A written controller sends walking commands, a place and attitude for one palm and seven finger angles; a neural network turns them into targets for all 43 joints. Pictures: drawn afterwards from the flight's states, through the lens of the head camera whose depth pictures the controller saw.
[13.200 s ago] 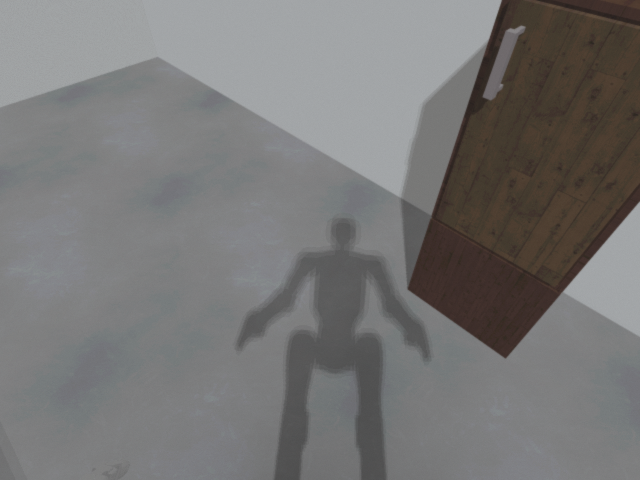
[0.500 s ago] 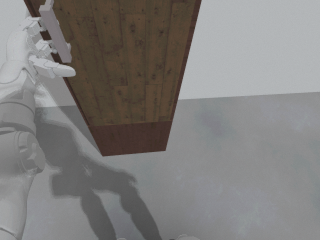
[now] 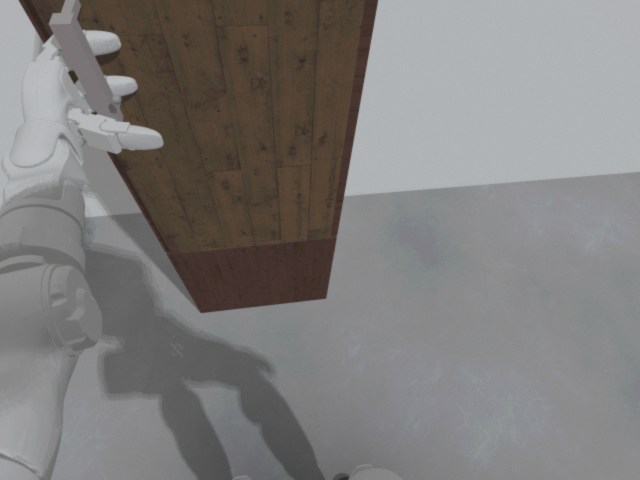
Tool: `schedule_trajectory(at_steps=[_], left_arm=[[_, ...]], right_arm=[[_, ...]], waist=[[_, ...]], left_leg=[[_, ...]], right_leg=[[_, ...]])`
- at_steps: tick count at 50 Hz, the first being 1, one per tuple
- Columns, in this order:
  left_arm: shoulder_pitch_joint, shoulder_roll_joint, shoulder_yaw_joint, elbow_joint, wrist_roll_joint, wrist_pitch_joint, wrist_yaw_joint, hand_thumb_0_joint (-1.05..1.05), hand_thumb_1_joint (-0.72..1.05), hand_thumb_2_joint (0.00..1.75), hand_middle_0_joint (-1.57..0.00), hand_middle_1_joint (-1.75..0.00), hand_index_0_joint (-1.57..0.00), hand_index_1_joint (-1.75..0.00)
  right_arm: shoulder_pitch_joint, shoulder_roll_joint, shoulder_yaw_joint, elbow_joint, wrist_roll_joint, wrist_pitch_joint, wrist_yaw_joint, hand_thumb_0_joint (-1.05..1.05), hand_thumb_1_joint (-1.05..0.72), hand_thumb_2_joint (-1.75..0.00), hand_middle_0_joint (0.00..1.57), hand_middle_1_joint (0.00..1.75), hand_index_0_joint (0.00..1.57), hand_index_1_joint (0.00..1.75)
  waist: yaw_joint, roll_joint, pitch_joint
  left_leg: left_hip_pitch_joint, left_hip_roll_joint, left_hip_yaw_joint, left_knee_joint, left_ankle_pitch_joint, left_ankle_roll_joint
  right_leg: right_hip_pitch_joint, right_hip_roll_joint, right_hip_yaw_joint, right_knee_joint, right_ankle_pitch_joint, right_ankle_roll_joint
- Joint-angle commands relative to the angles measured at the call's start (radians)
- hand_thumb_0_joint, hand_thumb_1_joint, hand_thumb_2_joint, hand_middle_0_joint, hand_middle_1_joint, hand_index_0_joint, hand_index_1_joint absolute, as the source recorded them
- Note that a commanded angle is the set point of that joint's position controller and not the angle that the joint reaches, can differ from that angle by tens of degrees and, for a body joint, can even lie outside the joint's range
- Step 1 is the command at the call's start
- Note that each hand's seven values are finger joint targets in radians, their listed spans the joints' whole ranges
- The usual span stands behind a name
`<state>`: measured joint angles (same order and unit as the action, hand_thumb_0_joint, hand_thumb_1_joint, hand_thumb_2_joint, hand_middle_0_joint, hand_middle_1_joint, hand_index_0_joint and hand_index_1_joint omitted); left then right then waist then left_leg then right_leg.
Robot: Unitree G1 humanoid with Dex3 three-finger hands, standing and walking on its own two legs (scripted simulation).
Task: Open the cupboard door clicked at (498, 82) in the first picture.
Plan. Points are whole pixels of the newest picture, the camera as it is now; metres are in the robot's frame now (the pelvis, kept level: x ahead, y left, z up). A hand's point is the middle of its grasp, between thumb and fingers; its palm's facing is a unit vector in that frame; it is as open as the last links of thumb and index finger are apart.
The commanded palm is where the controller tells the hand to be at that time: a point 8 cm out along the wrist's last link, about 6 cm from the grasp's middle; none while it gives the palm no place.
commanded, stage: slide the fingers in behind the handle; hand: left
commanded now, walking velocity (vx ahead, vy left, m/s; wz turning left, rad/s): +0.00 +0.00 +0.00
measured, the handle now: (93, 66) +0.58 +0.21 +0.16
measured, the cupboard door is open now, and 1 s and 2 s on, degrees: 0 1 29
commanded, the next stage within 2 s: close the thumb around the handle in 0.38 s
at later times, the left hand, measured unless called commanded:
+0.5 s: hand (114, 100) +0.53 +0.18 +0.16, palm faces +0.02 -1.00 +0.01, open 14.0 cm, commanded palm +0.51 +0.23 +0.15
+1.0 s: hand (115, 101) +0.53 +0.18 +0.16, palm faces +0.03 -1.00 +0.00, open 7.1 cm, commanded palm +0.50 +0.22 +0.15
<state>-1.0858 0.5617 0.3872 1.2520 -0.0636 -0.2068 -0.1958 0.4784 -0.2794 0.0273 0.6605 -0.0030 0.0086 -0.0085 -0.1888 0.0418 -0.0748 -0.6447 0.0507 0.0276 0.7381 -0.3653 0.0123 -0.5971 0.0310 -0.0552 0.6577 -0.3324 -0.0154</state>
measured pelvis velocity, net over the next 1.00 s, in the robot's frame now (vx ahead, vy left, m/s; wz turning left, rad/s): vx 0.00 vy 0.01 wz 0.00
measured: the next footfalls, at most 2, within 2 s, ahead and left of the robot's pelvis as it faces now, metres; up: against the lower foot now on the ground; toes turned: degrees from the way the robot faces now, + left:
none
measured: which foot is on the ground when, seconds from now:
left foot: down 0.00-1.00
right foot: down 0.00-1.00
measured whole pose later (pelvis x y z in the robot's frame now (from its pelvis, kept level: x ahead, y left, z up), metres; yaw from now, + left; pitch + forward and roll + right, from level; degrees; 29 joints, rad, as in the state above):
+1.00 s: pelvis +0.00 +0.01 +0.00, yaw +0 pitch +16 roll -2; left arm -1.10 0.53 0.37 1.26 -0.06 -0.22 -0.18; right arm 0.46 -0.28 0.02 0.67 -0.01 0.00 -0.01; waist -0.18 0.04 -0.08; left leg -0.65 0.04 0.03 0.75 -0.37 0.02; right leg -0.60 0.02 -0.05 0.67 -0.34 0.00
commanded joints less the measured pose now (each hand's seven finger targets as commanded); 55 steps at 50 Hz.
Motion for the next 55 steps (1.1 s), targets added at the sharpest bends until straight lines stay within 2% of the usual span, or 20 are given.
schedule_trajectory(at_steps=[1, 2, 4, 6, 9, 10, 14, 17, 20, 23, 24, 26, 30, 36, 39, 40, 43, 49, 51, 55], left_arm=[[-0.53, 0.2, -0.006, -0.215, -0.019, -0.067, -0.021, 0.0, -0.5, 0.3, -0.3, -1.2, -0.3, -1.2], [-0.523, 0.245, 0.024, -0.202, -0.014, -0.066, -0.016, 0.0, -0.5, 0.3, -0.3, -1.2, -0.3, -1.2], [-0.532, 0.198, -0.022, -0.193, -0.012, -0.058, -0.018, 0.0, -0.5, 0.3, -0.3, -1.2, -0.3, -1.2], [-0.549, 0.207, -0.014, -0.221, -0.005, -0.07, -0.016, 0.0, -0.5, 0.3, -0.3, -1.2, -0.3, -1.2], [-0.518, 0.216, 0.003, -0.222, -0.012, -0.077, -0.014, 0.0, -0.5, 0.3, -0.3, -1.2, -0.3, -1.2], [-0.52, 0.186, -0.011, -0.23, -0.018, -0.081, -0.016, 0.0, -0.5, 0.3, -0.3, -1.2, -0.3, -1.2], [-0.512, 0.224, 0.012, -0.185, -0.019, -0.067, -0.016, 0.0, -0.5, 0.3, -0.3, -1.2, -0.3, -1.2], [-0.517, 0.247, 0.026, -0.226, -0.007, -0.077, -0.014, 0.0, -0.5, 0.3, -0.3, -1.2, -0.3, -1.2], [-0.512, 0.192, -0.01, -0.268, -0.011, -0.092, -0.015, 0.0, -0.5, 0.3, -0.3, -1.2, -0.3, -1.2], [-0.486, 0.199, 0.007, -0.247, -0.021, -0.083, -0.012, 0.0, -0.5, 0.3, -0.3, -1.2, -0.3, -1.2], [-0.487, 0.169, -0.011, -0.246, -0.027, -0.077, -0.015, 0.0, -0.5, 0.3, -0.3, -1.2, -0.3, -1.2], [-0.494, 0.196, 0.007, -0.259, -0.025, -0.073, -0.013, 0.0, -0.39, 0.35, -0.31, -1.21, -0.31, -1.21], [-0.481, 0.15, -0.022, -0.244, -0.017, -0.068, 0.001, 0.0, -0.16, 0.44, -0.32, -1.24, -0.32, -1.24], [-0.497, 0.172, -0.006, -0.233, -0.014, -0.075, 0.007, 0.0, 0.17, 0.59, -0.35, -1.27, -0.35, -1.27], [-0.516, 0.145, -0.039, -0.19, -0.007, -0.068, 0.008, 0.0, 0.34, 0.66, -0.36, -1.29, -0.36, -1.29], [-0.526, 0.165, -0.019, -0.191, -0.01, -0.072, 0.012, 0.0, 0.4, 0.68, -0.36, -1.3, -0.36, -1.3], [-0.536, 0.197, -0.001, -0.206, -0.004, -0.075, 0.01, 0.0, 0.56, 0.76, -0.38, -1.31, -0.38, -1.31], [-0.539, 0.156, -0.027, -0.242, -0.012, -0.092, 0.004, 0.0, 0.9, 0.9, -0.4, -1.35, -0.4, -1.35], [-0.531, 0.19, -0.001, -0.248, -0.015, -0.097, 0.003, 0.0, 0.9, 0.9, -0.4, -1.35, -0.4, -1.35], [-0.508, 0.181, -0.003, -0.239, -0.022, -0.088, -0.002, 0.0, 0.9, 0.9, -0.4, -1.35, -0.4, -1.35]], right_arm=[[0.146, -0.176, -0.065, -0.047, 0.001, -0.024, -0.015, 0.0, -0.9, -0.9, 0.2, 0.3, 0.2, 0.3], [0.149, -0.179, -0.064, -0.043, 0.002, -0.024, -0.018, 0.0, -0.9, -0.9, 0.2, 0.3, 0.2, 0.3], [0.144, -0.173, -0.061, -0.044, 0.004, -0.025, -0.018, 0.0, -0.9, -0.9, 0.2, 0.3, 0.2, 0.3], [0.146, -0.172, -0.063, -0.043, 0.001, -0.03, -0.018, 0.0, -0.9, -0.9, 0.2, 0.3, 0.2, 0.3], [0.147, -0.172, -0.064, -0.045, -0.001, -0.029, -0.017, 0.0, -0.9, -0.9, 0.2, 0.3, 0.2, 0.3], [0.148, -0.17, -0.064, -0.047, -0.003, -0.029, -0.016, 0.0, -0.9, -0.9, 0.2, 0.3, 0.2, 0.3], [0.142, -0.178, -0.063, -0.044, 0.001, -0.026, -0.018, 0.0, -0.9, -0.9, 0.2, 0.3, 0.2, 0.3], [0.14, -0.176, -0.065, -0.051, 0.0, -0.024, -0.019, 0.0, -0.9, -0.9, 0.2, 0.3, 0.2, 0.3], [0.135, -0.168, -0.064, -0.058, -0.003, -0.024, -0.015, 0.0, -0.9, -0.9, 0.2, 0.3, 0.2, 0.3], [0.132, -0.173, -0.069, -0.052, 0.0, -0.019, -0.015, 0.0, -0.9, -0.9, 0.2, 0.3, 0.2, 0.3], [0.128, -0.171, -0.069, -0.054, 0.0, -0.021, -0.014, 0.0, -0.9, -0.9, 0.2, 0.3, 0.2, 0.3], [0.129, -0.174, -0.069, -0.053, 0.0, -0.019, -0.016, 0.0, -0.9, -0.9, 0.2, 0.3, 0.2, 0.3], [0.128, -0.169, -0.067, -0.052, -0.002, -0.018, -0.012, 0.0, -0.9, -0.9, 0.2, 0.3, 0.2, 0.3], [0.129, -0.171, -0.069, -0.046, -0.003, -0.02, -0.014, 0.0, -0.9, -0.9, 0.2, 0.3, 0.2, 0.3], [0.125, -0.171, -0.064, -0.041, -0.002, -0.024, -0.013, 0.0, -0.9, -0.9, 0.2, 0.3, 0.2, 0.3], [0.133, -0.175, -0.064, -0.04, -0.004, -0.025, -0.017, 0.0, -0.9, -0.9, 0.2, 0.3, 0.2, 0.3], [0.136, -0.176, -0.065, -0.042, -0.005, -0.029, -0.017, 0.0, -0.9, -0.9, 0.2, 0.3, 0.2, 0.3], [0.136, -0.172, -0.067, -0.04, -0.007, -0.033, -0.012, 0.0, -0.9, -0.9, 0.2, 0.3, 0.2, 0.3], [0.142, -0.176, -0.068, -0.037, -0.007, -0.031, -0.013, 0.0, -0.9, -0.9, 0.2, 0.3, 0.2, 0.3], [0.137, -0.175, -0.066, -0.04, -0.005, -0.028, -0.014, 0.0, -0.9, -0.9, 0.2, 0.3, 0.2, 0.3]], waist=[[-0.019, 0.056, -0.41], [-0.012, 0.056, -0.401], [-0.024, 0.052, -0.374], [-0.02, 0.097, -0.411], [-0.007, 0.092, -0.437], [-0.012, 0.081, -0.438], [-0.015, 0.023, -0.389], [-0.001, 0.07, -0.443], [-0.001, 0.113, -0.457], [-0.002, 0.063, -0.438], [-0.003, 0.069, -0.439], [0.003, 0.08, -0.451], [-0.001, 0.067, -0.399], [-0.002, 0.063, -0.43], [-0.019, 0.055, -0.362], [-0.02, 0.035, -0.365], [-0.008, 0.08, -0.43], [-0.008, 0.108, -0.457], [-0.002, 0.096, -0.462], [-0.001, 0.073, -0.433]], left_leg=[[0.312, -0.032, -0.051, -0.044, 0.37, 0.032], [0.297, -0.032, -0.051, -0.047, 0.366, 0.032], [0.273, -0.036, -0.046, -0.053, 0.347, 0.033], [0.319, -0.036, -0.052, -0.044, 0.39, 0.03], [0.333, -0.034, -0.054, -0.042, 0.423, 0.026], [0.343, -0.035, -0.055, -0.038, 0.442, 0.029], [0.286, -0.035, -0.049, -0.048, 0.385, 0.031], [0.324, -0.036, -0.051, -0.039, 0.448, 0.029], [0.371, -0.034, -0.058, -0.029, 0.498, 0.025], [0.371, -0.024, -0.063, -0.034, 0.483, 0.021], [0.369, -0.027, -0.059, -0.037, 0.482, 0.021], [0.377, -0.026, -0.061, -0.035, 0.513, 0.022], [0.368, -0.025, -0.065, -0.034, 0.5, 0.022], [0.371, -0.024, -0.07, -0.035, 0.485, 0.018], [0.335, -0.024, -0.07, -0.042, 0.406, 0.018], [0.329, -0.026, -0.073, -0.041, 0.401, 0.022], [0.35, -0.028, -0.074, -0.036, 0.426, 0.018], [0.39, -0.024, -0.078, -0.028, 0.464, 0.013], [0.386, -0.022, -0.08, -0.027, 0.489, 0.012], [0.349, -0.028, -0.066, -0.033, 0.457, 0.02]], right_leg=[[0.127, 0.022, 0.033, -0.059, 0.392, 0.008], [0.136, 0.02, 0.034, -0.058, 0.392, 0.006], [0.139, 0.017, 0.036, -0.062, 0.391, 0.008], [0.124, 0.017, 0.034, -0.053, 0.405, 0.005], [0.139, 0.018, 0.033, -0.047, 0.426, 0.004], [0.136, 0.02, 0.029, -0.044, 0.438, 0.003], [0.149, 0.019, 0.033, -0.053, 0.418, 0.008], [0.16, 0.016, 0.034, -0.039, 0.461, 0.005], [0.131, 0.019, 0.026, -0.032, 0.46, 0.001], [0.119, 0.023, 0.02, -0.039, 0.437, 0.004], [0.123, 0.023, 0.02, -0.04, 0.441, 0.005], [0.13, 0.021, 0.021, -0.035, 0.461, 0.003], [0.098, 0.022, 0.015, -0.038, 0.427, 0.001], [0.1, 0.021, 0.019, -0.033, 0.416, 0.002], [0.064, 0.02, 0.016, -0.042, 0.357, 0.003], [0.073, 0.02, 0.017, -0.043, 0.355, 0.002], [0.085, 0.018, 0.023, -0.034, 0.372, 0.001], [0.07, 0.023, 0.019, -0.031, 0.379, 0.001], [0.086, 0.023, 0.018, -0.029, 0.398, 0.001], [0.119, 0.024, 0.02, -0.037, 0.414, 0.0]])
